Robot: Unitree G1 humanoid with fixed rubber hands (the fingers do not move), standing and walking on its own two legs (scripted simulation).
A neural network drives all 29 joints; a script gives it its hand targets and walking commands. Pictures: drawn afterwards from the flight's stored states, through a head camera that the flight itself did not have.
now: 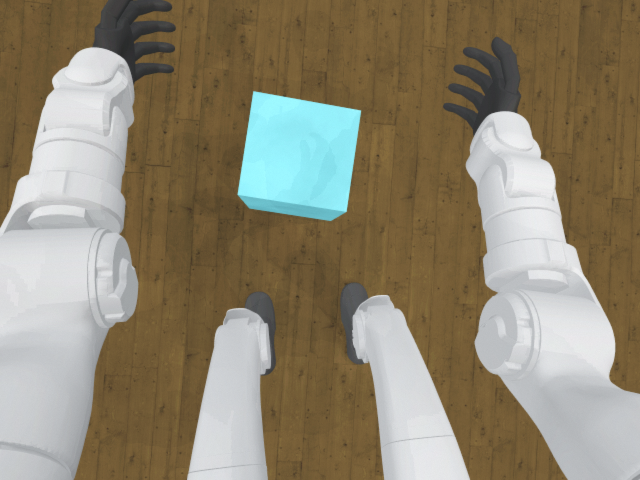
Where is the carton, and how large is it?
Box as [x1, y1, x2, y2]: [238, 91, 360, 220]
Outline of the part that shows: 253,91 238,195 249,208 331,220 346,211 360,110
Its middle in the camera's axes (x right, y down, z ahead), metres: -0.04 -0.17 +0.86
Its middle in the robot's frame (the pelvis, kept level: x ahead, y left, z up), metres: +0.52 -0.02 -0.53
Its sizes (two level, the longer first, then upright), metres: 0.210 0.200 0.250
